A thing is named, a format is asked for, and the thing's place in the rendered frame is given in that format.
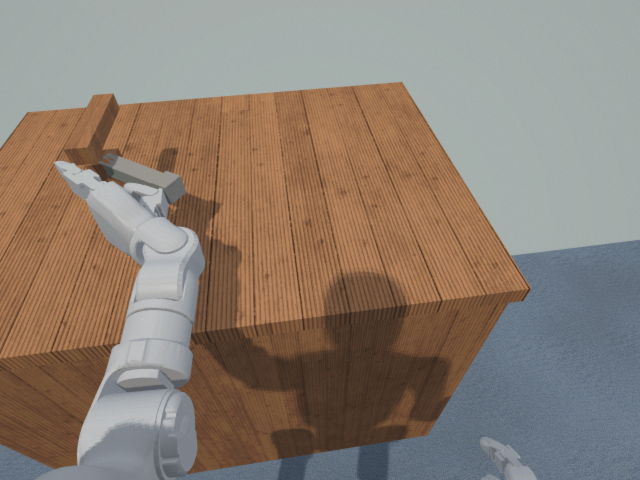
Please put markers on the robot left hand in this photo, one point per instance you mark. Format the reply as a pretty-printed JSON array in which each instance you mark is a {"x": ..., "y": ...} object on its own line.
[{"x": 119, "y": 211}]

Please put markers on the left robot upper arm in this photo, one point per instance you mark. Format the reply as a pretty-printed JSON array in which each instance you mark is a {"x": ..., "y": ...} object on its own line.
[{"x": 143, "y": 435}]

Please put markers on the robot right hand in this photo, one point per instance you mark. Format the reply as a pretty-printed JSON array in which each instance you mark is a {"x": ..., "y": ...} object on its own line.
[{"x": 507, "y": 461}]

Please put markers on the counter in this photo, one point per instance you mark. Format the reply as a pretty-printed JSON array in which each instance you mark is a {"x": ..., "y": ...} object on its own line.
[{"x": 350, "y": 276}]

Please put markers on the left robot forearm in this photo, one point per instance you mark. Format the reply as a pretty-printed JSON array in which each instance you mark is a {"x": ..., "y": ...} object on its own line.
[{"x": 154, "y": 350}]

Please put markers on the tap lever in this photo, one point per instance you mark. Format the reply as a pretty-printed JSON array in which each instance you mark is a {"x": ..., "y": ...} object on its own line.
[{"x": 128, "y": 171}]

